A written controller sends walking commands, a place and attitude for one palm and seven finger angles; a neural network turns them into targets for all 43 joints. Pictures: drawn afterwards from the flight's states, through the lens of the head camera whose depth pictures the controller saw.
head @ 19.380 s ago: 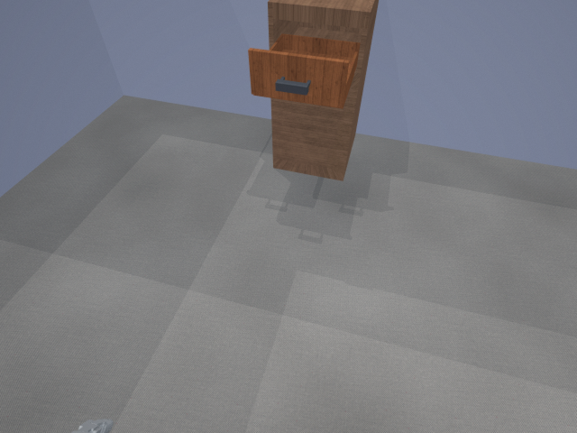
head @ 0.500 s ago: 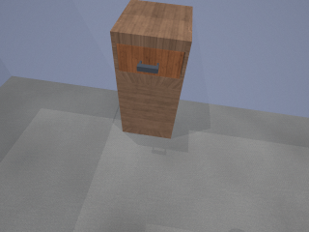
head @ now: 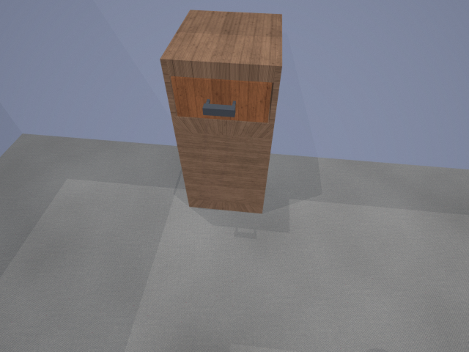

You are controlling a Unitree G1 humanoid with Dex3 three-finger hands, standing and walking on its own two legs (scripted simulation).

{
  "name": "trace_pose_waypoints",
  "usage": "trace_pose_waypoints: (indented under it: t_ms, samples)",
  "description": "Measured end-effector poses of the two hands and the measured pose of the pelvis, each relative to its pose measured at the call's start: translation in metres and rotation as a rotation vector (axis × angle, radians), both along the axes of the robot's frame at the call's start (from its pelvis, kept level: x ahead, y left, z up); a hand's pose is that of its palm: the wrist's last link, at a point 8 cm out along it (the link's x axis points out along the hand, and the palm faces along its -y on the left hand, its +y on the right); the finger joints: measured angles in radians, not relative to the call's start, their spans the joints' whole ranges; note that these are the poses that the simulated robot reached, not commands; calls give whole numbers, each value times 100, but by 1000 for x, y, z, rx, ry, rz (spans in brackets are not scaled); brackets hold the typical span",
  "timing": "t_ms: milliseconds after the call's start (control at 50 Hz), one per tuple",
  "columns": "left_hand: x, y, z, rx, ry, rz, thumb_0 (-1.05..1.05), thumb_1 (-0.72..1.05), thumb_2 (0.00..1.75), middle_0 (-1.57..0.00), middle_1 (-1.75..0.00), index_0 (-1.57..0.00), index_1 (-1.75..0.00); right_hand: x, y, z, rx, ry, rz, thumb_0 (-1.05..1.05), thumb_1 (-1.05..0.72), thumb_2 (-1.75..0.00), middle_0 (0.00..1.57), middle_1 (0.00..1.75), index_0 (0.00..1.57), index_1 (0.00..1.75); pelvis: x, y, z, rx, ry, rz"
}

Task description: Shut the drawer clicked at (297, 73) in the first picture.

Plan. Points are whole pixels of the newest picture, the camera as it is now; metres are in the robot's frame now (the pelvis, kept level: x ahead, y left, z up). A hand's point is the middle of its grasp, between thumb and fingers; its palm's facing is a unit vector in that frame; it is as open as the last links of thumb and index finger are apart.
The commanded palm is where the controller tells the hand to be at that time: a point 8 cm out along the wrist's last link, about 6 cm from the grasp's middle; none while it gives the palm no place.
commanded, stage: let the arm hang, fingers relaxed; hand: left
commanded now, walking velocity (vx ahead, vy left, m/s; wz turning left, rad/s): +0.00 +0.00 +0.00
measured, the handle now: (220, 106) +0.88 +0.09 -0.10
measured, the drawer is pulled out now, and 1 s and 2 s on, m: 0.00 0.00 0.00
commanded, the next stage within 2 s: look to check the result in 0.24 s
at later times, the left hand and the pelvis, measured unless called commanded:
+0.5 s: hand out of the picture -0.01 +0.14 -0.18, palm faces +0.04 -0.98 -0.17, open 7.4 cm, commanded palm none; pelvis +0.01 -0.02 +0.00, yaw +0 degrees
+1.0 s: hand out of the picture +0.02 +0.14 -0.17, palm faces +0.03 -0.98 -0.19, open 7.4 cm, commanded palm none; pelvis +0.02 -0.03 +0.00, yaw +0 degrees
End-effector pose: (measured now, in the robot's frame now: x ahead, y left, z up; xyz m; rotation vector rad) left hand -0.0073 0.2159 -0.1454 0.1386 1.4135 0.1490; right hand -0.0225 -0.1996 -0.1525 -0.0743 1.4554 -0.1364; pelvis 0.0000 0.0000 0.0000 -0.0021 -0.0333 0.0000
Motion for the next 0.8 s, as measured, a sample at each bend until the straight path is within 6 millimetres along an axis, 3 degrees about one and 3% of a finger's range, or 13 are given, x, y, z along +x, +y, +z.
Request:
trace_pose_waypoints:
  t_ms: [120,300,540,800]
  samples:
    - [15,-4,0,9,-30,-8,2,92,90,-21,-31,-21,-31,-4,4,-1,17,4,-21,0,-90,-90,20,29,20,30,2,-5,0,2,-1,-3]
    - [8,-12,0,4,-3,11,1,91,90,-20,-30,-20,-30,-4,-3,-1,12,23,-23,0,-90,-90,20,29,20,30,6,-11,-1,1,-1,0]
    - [-6,-27,-2,-18,45,31,1,91,90,-20,-30,-20,-30,13,-22,1,-20,4,-4,0,-91,-90,20,29,19,30,11,-18,0,0,-2,2]
    - [8,-28,-1,-9,27,24,1,90,90,-20,-30,-20,-30,28,-33,3,-36,-11,9,0,-91,-90,20,29,19,30,17,-23,1,0,-1,1]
